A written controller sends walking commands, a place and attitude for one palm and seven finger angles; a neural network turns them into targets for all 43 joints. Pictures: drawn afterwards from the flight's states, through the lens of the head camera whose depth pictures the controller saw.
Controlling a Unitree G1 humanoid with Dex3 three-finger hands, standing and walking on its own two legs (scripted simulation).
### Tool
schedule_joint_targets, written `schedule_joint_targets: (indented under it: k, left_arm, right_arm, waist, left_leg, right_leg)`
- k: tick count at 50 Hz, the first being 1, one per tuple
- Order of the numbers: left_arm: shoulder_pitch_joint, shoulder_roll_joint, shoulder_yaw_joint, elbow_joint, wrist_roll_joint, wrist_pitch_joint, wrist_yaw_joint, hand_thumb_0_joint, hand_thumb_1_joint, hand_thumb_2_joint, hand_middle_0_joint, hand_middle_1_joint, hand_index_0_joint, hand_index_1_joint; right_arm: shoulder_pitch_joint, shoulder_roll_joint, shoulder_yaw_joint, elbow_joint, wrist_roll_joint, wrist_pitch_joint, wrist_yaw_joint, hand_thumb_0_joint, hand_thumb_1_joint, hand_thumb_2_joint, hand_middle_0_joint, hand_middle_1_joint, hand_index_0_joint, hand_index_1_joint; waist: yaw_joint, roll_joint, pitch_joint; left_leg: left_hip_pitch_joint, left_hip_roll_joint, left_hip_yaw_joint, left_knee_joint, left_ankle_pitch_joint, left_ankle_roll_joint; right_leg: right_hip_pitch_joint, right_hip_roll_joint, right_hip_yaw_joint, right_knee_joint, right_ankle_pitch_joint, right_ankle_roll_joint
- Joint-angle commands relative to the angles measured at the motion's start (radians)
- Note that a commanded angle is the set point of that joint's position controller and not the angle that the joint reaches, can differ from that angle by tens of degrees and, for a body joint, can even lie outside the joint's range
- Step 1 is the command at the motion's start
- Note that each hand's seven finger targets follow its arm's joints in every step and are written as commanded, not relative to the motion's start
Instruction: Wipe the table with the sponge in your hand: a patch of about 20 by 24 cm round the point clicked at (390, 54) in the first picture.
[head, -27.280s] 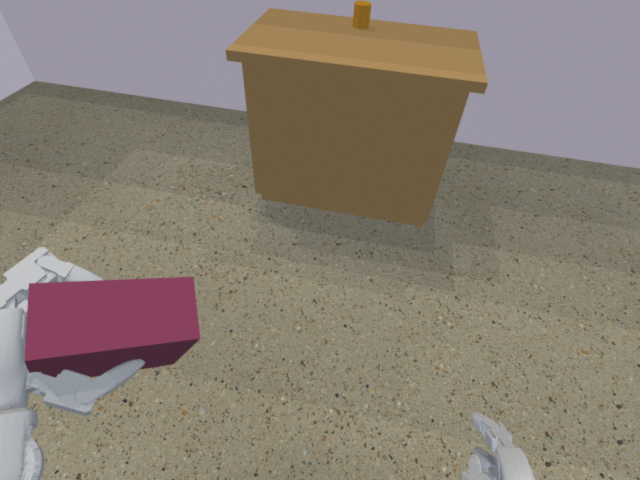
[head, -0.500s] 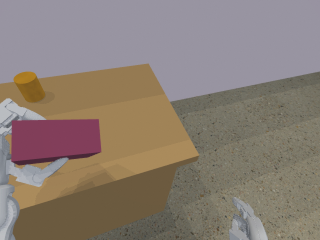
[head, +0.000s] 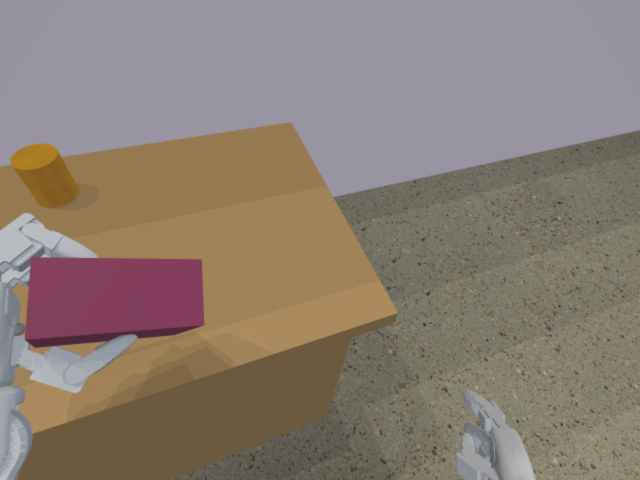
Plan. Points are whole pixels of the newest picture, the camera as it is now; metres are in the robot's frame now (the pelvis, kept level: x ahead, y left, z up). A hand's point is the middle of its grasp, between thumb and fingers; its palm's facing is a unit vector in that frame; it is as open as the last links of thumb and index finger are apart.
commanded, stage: look again from close up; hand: left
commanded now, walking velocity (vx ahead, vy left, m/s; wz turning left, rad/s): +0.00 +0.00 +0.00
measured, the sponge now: (142, 303) +0.24 +0.21 +0.14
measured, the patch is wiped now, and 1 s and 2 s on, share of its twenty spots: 0.00 0.00 0.00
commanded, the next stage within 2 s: turn the palm down, sponge in hand in 0.22 s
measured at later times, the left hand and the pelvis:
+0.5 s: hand (48, 258) +0.24 +0.27 +0.19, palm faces +0.46 -0.77 -0.44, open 10.0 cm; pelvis +0.00 -0.02 +0.00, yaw +3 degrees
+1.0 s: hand (122, 322) +0.21 +0.21 +0.15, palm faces +0.22 -0.55 -0.81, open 10.0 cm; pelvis -0.01 -0.08 -0.01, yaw +5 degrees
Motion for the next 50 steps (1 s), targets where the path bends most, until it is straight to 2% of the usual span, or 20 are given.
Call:
schedule_joint_targets:
  k: [1,6,15,16,17,18,19,21,22,25,27,30,31,32,34,36,39,44,48,50]
  left_arm:
    - [-0.093,0.161,0.095,-0.213,-0.014,-0.047,0.016,0.0,0.1,1.3,-1.2,-1.6,-1.2,-1.6]
    - [-0.105,0.184,0.109,-0.278,-0.013,-0.051,0.02,0.0,0.1,1.3,-1.2,-1.6,-1.2,-1.6]
    - [-0.032,0.151,0.101,-0.217,-0.021,-0.043,0.017,0.0,0.1,1.3,-1.2,-1.6,-1.2,-1.6]
    - [-0.94,0.899,0.365,-0.511,-0.001,-0.182,0.01,0.0,0.1,1.3,-1.2,-1.6,-1.2,-1.6]
    - [-0.6,0.439,0.266,0.053,0.12,0.024,-0.029,0.0,0.1,1.3,-1.2,-1.6,-1.2,-1.6]
    - [-0.447,0.345,0.119,0.096,0.048,0.049,-0.034,0.0,0.1,1.3,-1.2,-1.6,-1.2,-1.6]
    - [-0.382,0.248,0.099,0.023,0.04,0.075,-0.053,0.0,0.1,1.3,-1.2,-1.6,-1.2,-1.6]
    - [-0.242,0.179,0.06,0.058,-0.06,0.194,-0.113,0.0,0.1,1.3,-1.2,-1.6,-1.2,-1.6]
    - [-0.216,0.17,0.036,-0.026,-0.074,0.219,-0.132,0.0,0.1,1.3,-1.2,-1.6,-1.2,-1.6]
    - [-0.146,0.2,-0.024,-0.112,0.049,0.259,-0.133,0.0,0.1,1.3,-1.2,-1.6,-1.2,-1.6]
    - [-0.159,0.262,0.019,-0.195,0.121,0.207,-0.083,0.0,0.1,1.3,-1.2,-1.6,-1.2,-1.6]
    - [-0.235,0.396,0.173,-0.219,0.124,0.091,-0.003,0.0,0.1,1.3,-1.2,-1.6,-1.2,-1.6]
    - [-0.297,0.502,0.261,-0.24,0.123,0.063,0.022,0.0,0.1,1.3,-1.2,-1.6,-1.2,-1.6]
    - [-0.353,0.42,0.192,-0.239,0.124,0.039,0.039,0.0,0.1,1.3,-1.2,-1.6,-1.2,-1.6]
    - [-0.364,0.415,0.19,-0.125,0.138,0.028,0.07,0.0,0.1,1.3,-1.2,-1.6,-1.2,-1.6]
    - [-0.386,0.47,0.203,-0.013,0.162,0.077,0.075,0.0,0.1,1.3,-1.2,-1.6,-1.2,-1.6]
    - [-0.425,0.441,0.08,0.108,0.179,0.2,0.011,0.0,0.1,1.3,-1.2,-1.6,-1.2,-1.6]
    - [-0.391,0.456,-0.005,0.097,0.218,0.285,-0.127,0.0,0.1,1.3,-1.2,-1.6,-1.2,-1.6]
    - [-0.34,0.569,0.169,0.005,0.185,0.16,-0.15,0.0,0.1,1.3,-1.2,-1.6,-1.2,-1.6]
    - [-0.291,0.602,0.249,-0.042,0.173,0.104,-0.121,0.0,0.1,1.3,-1.2,-1.6,-1.2,-1.6]
  right_arm:
    - [-0.087,-0.139,-0.052,-0.157,0.012,-0.045,-0.017,0.0,-0.9,-0.9,0.2,0.3,0.2,0.3]
    - [-0.097,-0.138,-0.051,-0.166,0.009,-0.049,-0.018,0.0,-0.9,-0.9,0.2,0.3,0.2,0.3]
    - [-0.07,-0.14,-0.057,-0.164,0.007,-0.038,-0.016,0.0,-0.9,-0.9,0.2,0.3,0.2,0.3]
    - [0.07,-0.191,0.104,-0.242,0.064,-0.01,-0.078,0.0,-0.9,-0.9,0.2,0.3,0.2,0.3]
    - [-0.069,-0.152,-0.043,-0.091,-0.052,-0.033,-0.057,0.0,-0.9,-0.9,0.2,0.3,0.2,0.3]
    - [-0.057,-0.188,-0.033,-0.108,-0.053,-0.051,0.006,0.0,-0.9,-0.9,0.2,0.3,0.2,0.3]
    - [-0.054,-0.203,-0.057,-0.098,-0.031,-0.034,0.016,0.0,-0.9,-0.9,0.2,0.3,0.2,0.3]
    - [-0.1,-0.214,-0.05,-0.101,-0.014,-0.021,0.011,0.0,-0.9,-0.9,0.2,0.3,0.2,0.3]
    - [-0.112,-0.217,-0.047,-0.112,-0.014,-0.024,0.021,0.0,-0.9,-0.9,0.2,0.3,0.2,0.3]
    - [-0.159,-0.21,-0.033,-0.137,-0.008,0.014,0.035,0.0,-0.9,-0.9,0.2,0.3,0.2,0.3]
    - [-0.18,-0.194,-0.029,-0.16,-0.017,0.038,0.034,0.0,-0.9,-0.9,0.2,0.3,0.2,0.3]
    - [-0.156,-0.182,-0.04,-0.151,-0.03,0.04,0.005,0.0,-0.9,-0.9,0.2,0.3,0.2,0.3]
    - [-0.153,-0.182,-0.04,-0.137,-0.023,0.041,-0.003,0.0,-0.9,-0.9,0.2,0.3,0.2,0.3]
    - [-0.157,-0.145,-0.032,-0.141,-0.028,0.034,-0.006,0.0,-0.9,-0.9,0.2,0.3,0.2,0.3]
    - [-0.127,-0.152,-0.041,-0.091,-0.022,0.033,-0.014,0.0,-0.9,-0.9,0.2,0.3,0.2,0.3]
    - [-0.113,-0.165,-0.042,-0.063,-0.014,0.043,-0.021,0.0,-0.9,-0.9,0.2,0.3,0.2,0.3]
    - [-0.16,-0.182,-0.039,-0.082,-0.001,0.063,-0.035,0.0,-0.9,-0.9,0.2,0.3,0.2,0.3]
    - [-0.205,-0.192,-0.036,-0.137,0.024,0.089,-0.054,0.0,-0.9,-0.9,0.2,0.3,0.2,0.3]
    - [-0.206,-0.173,-0.052,-0.149,0.019,0.093,-0.058,0.0,-0.9,-0.9,0.2,0.3,0.2,0.3]
    - [-0.186,-0.164,-0.069,-0.147,0.014,0.098,-0.053,0.0,-0.9,-0.9,0.2,0.3,0.2,0.3]
  waist:
    - [-0.013,0.073,-0.134]
    - [-0.01,0.121,-0.159]
    - [-0.016,0.074,-0.174]
    - [-0.062,0.444,-0.188]
    - [0.041,0.322,-0.244]
    - [0.015,0.227,-0.145]
    - [0.016,0.23,-0.316]
    - [0.052,0.283,-0.322]
    - [0.068,0.16,-0.315]
    - [0.037,0.009,-0.241]
    - [0.025,-0.019,-0.225]
    - [0.024,-0.029,-0.273]
    - [0.031,0.019,-0.258]
    - [0.035,0.075,-0.298]
    - [0.016,0.165,-0.25]
    - [0.005,0.247,-0.201]
    - [-0.003,0.243,-0.169]
    - [0.009,-0.012,-0.162]
    - [0.053,-0.127,-0.235]
    - [0.076,-0.094,-0.279]
  left_leg:
    - [-0.087,0.121,-0.125,-0.163,0.151,-0.083]
    - [-0.093,0.116,-0.128,-0.163,0.149,-0.077]
    - [-0.059,0.114,-0.125,-0.139,0.207,-0.08]
    - [-0.192,0.139,-0.214,-0.16,0.157,-0.061]
    - [0.022,0.096,-0.21,-0.129,0.32,-0.184]
    - [-0.049,0.06,-0.234,-0.131,0.521,-0.219]
    - [0.127,0.091,-0.204,-0.058,0.671,-0.203]
    - [0.161,0.068,-0.161,-0.039,0.679,-0.177]
    - [0.124,0.065,-0.149,-0.031,0.68,-0.157]
    - [0.015,0.07,-0.146,-0.03,0.541,-0.107]
    - [-0.036,0.057,-0.14,-0.043,0.378,-0.087]
    - [-0.072,0.04,-0.138,-0.039,0.183,-0.062]
    - [-0.078,0.04,-0.134,-0.048,0.124,-0.065]
    - [-0.069,0.023,-0.126,-0.04,0.126,-0.064]
    - [-0.085,0.016,-0.112,-0.016,0.081,-0.063]
    - [-0.11,0.01,-0.101,-0.004,0.029,-0.064]
    - [-0.163,0.009,-0.082,0.026,0.001,-0.063]
    - [-0.226,0.027,-0.115,0.073,-0.019,-0.064]
    - [-0.256,0.032,-0.148,0.108,0.004,-0.065]
    - [-0.263,0.031,-0.154,0.125,0.04,-0.069]
  right_leg:
    - [0.146,-0.019,0.059,-0.006,0.148,-0.05]
    - [0.179,-0.018,0.06,0.001,0.16,-0.052]
    - [0.171,-0.031,0.074,-0.018,0.217,-0.06]
    - [0.129,0.042,0.003,0.231,-0.152,0.006]
    - [-0.027,0.062,-0.001,0.202,-0.075,-0.075]
    - [-0.087,0.077,-0.055,0.132,-0.073,-0.081]
    - [-0.111,0.083,-0.038,0.15,0.025,-0.07]
    - [-0.08,0.067,-0.015,0.11,0.019,-0.071]
    - [-0.029,0.051,-0.039,0.087,0.092,-0.072]
    - [-0.032,0.061,-0.065,0.078,0.13,-0.056]
    - [-0.032,0.069,-0.061,0.078,0.071,-0.059]
    - [-0.049,0.071,-0.037,0.075,-0.042,-0.051]
    - [-0.05,0.075,-0.018,0.055,-0.087,-0.055]
    - [-0.031,0.063,-0.016,0.049,-0.101,-0.06]
    - [-0.057,0.056,-0.001,0.034,-0.12,-0.057]
    - [-0.062,0.037,0.029,-0.002,-0.161,-0.064]
    - [-0.028,-0.019,0.106,-0.057,-0.248,-0.06]
    - [0.03,-0.091,0.25,-0.11,-0.388,-0.015]
    - [0.081,-0.11,0.279,-0.068,-0.332,0.009]
    - [0.101,-0.109,0.275,-0.024,-0.213,0.006]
